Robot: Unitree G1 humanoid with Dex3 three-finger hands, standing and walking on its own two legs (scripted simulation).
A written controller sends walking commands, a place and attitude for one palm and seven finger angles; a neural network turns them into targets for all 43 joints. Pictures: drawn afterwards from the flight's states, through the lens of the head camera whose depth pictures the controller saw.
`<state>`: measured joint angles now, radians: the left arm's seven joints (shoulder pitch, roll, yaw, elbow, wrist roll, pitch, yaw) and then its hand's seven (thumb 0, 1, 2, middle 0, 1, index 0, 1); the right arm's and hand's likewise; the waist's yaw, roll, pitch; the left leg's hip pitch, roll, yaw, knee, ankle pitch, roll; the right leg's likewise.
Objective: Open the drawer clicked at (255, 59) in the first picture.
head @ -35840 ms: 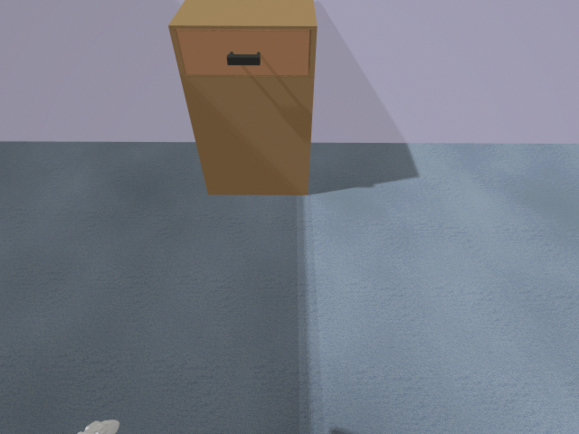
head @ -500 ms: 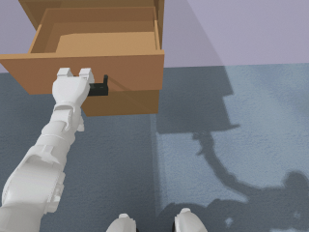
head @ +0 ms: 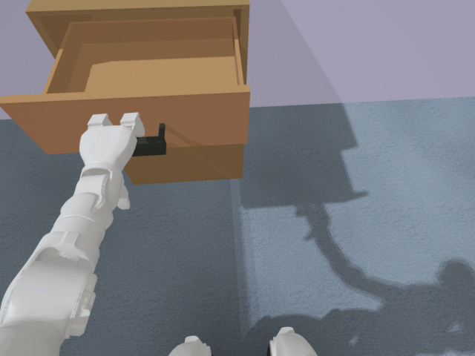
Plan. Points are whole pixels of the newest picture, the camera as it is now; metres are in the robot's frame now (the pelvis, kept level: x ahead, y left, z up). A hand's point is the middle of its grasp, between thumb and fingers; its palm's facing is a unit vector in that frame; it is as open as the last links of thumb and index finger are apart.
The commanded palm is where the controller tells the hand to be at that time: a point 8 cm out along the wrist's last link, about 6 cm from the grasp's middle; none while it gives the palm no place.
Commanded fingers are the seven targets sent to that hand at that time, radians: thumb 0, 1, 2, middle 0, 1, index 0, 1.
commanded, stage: lift the fingers back up to retry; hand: left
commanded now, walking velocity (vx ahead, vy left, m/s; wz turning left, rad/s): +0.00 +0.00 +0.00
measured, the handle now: (137, 138) +0.53 +0.19 -0.01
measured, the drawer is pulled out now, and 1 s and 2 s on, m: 0.28 0.28 0.28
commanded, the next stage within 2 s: re-aim the fingers above the handle in 0.48 s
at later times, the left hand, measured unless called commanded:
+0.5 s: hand (117, 150) +0.46 +0.20 +0.05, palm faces -0.08 -0.03 -1.00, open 13.8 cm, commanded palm +0.44 +0.20 +0.11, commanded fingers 0.00 -0.50 0.30 -0.30 -1.20 -0.30 -1.20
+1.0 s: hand (124, 147) +0.46 +0.18 +0.05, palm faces -0.03 -0.03 -1.00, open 13.8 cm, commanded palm +0.44 +0.20 +0.11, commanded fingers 0.00 -0.50 0.30 -0.30 -1.20 -0.30 -1.20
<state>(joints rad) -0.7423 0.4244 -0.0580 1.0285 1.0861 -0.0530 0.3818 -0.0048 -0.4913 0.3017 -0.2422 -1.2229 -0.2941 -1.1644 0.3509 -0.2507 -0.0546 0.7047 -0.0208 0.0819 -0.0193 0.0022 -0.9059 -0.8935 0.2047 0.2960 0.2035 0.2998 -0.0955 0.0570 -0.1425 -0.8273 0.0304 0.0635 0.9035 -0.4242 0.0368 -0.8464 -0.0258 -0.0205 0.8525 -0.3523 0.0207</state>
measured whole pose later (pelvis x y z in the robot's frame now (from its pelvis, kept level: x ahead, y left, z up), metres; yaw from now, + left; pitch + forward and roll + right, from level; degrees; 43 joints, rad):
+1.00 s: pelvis +0.02 -0.02 +0.03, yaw +0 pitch +14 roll +0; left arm -0.65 0.39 -0.06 0.93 1.10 -0.10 0.35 0.00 -0.49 0.30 -0.32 -1.20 -0.32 -1.20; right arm 0.30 -0.26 -0.07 0.72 -0.01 0.09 -0.02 0.00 -0.91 -0.89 0.20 0.30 0.20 0.30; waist -0.06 0.06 -0.11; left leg -0.56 0.03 0.06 0.69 -0.36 0.01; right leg -0.60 -0.02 -0.03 0.69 -0.32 0.00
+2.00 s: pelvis +0.03 -0.01 +0.03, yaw +0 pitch +15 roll +0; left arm -0.69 0.38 -0.07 0.98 1.09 -0.04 0.34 0.00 -0.49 0.30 -0.32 -1.20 -0.32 -1.20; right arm 0.31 -0.25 -0.07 0.72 -0.01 0.08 -0.01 0.00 -0.91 -0.89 0.20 0.30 0.20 0.30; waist -0.06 0.06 -0.12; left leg -0.59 0.02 0.07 0.70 -0.38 0.02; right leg -0.63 -0.02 -0.02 0.68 -0.32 0.01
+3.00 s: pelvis +0.02 -0.02 +0.02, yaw +0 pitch +15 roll +0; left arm -0.66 0.38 -0.06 0.99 1.12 -0.07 0.41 0.00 -0.49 0.30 -0.32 -1.20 -0.32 -1.20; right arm 0.30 -0.26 -0.08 0.74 -0.01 0.06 -0.01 0.00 -0.91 -0.89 0.20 0.30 0.20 0.30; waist -0.06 0.05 -0.12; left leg -0.62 0.03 0.06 0.72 -0.37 0.01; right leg -0.66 -0.02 -0.02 0.71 -0.32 0.00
